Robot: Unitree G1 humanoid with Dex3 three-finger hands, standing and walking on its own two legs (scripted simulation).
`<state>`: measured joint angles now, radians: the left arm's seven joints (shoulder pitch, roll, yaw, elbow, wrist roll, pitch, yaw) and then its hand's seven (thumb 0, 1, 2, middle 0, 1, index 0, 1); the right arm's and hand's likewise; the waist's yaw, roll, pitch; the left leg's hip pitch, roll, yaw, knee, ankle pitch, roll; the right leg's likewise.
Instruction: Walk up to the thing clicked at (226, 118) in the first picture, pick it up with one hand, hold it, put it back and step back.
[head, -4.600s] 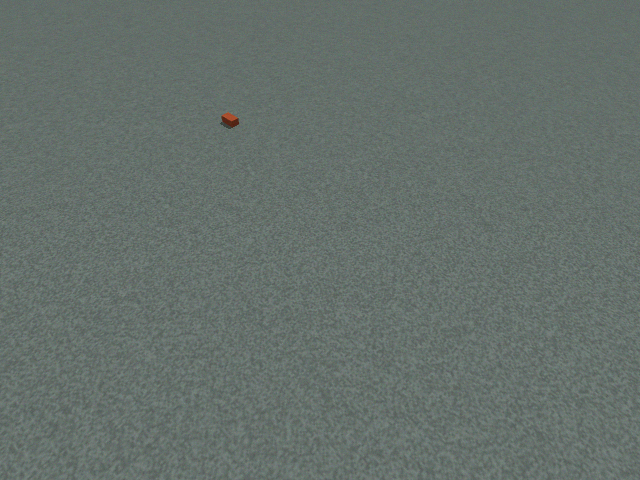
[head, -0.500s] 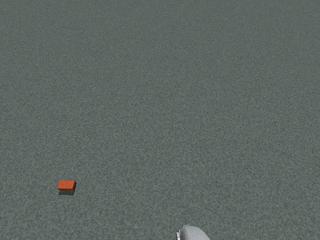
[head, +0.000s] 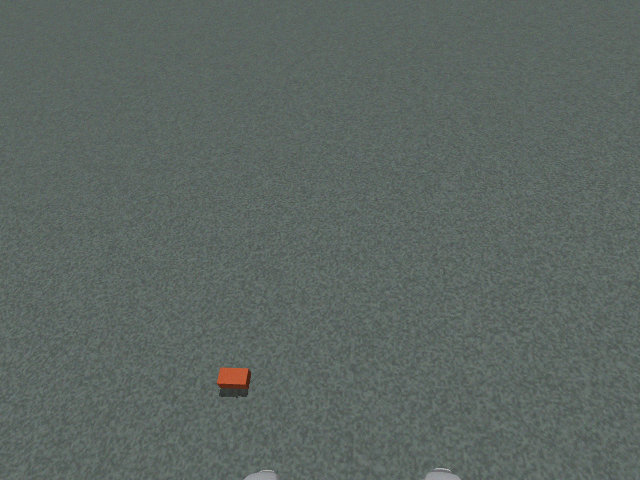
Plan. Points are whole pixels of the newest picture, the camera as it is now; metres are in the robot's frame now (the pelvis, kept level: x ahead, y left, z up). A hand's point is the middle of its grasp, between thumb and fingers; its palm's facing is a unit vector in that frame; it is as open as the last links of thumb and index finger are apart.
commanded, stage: walk up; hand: left
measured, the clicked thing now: (234, 378) +0.53 +0.33 -0.71
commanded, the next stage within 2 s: none
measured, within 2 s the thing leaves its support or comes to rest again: neither
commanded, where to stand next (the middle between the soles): +0.13 +0.09 m, yaw -3 degrees
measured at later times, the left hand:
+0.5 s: hand (43, 470) +0.19 +0.41 -0.13, palm faces -0.08 -0.91 -0.41, open 7.4 cm
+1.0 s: hand out of the picture +0.17 +0.46 -0.14, palm faces -0.10 -0.92 -0.37, open 7.4 cm
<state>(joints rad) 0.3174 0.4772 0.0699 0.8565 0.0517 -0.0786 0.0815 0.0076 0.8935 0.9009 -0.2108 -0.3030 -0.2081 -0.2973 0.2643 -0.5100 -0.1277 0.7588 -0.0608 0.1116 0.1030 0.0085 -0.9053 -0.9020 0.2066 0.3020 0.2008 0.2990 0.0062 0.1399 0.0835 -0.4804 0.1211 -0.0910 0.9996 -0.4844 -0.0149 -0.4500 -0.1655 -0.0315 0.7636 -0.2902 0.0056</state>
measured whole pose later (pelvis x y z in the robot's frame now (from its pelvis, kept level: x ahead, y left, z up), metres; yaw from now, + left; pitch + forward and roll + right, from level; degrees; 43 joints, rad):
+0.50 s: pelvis +0.07 +0.15 +0.02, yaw -1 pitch -1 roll -1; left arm 0.15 0.36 0.03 0.89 0.01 -0.02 0.03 0.01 0.90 0.90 -0.20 -0.30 -0.20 -0.30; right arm 0.34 -0.37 -0.04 0.85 0.00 0.00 -0.01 0.01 -0.90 -0.90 0.21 0.30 0.20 0.30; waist -0.04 0.04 0.16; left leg -0.24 -0.08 0.08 0.72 -0.45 0.10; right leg -0.37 0.01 -0.06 0.69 -0.31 -0.04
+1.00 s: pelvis +0.07 +0.18 +0.03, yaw -6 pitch -2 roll +0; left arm 0.14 0.47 0.08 0.95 0.01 0.08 -0.02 0.01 0.91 0.90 -0.20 -0.30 -0.20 -0.30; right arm 0.18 -0.40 -0.05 0.92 -0.04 -0.06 -0.04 0.01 -0.90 -0.90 0.21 0.30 0.21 0.30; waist 0.02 -0.09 0.15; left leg -0.31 0.06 0.06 0.64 -0.29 -0.01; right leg -0.40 -0.01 0.14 0.96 -0.46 0.00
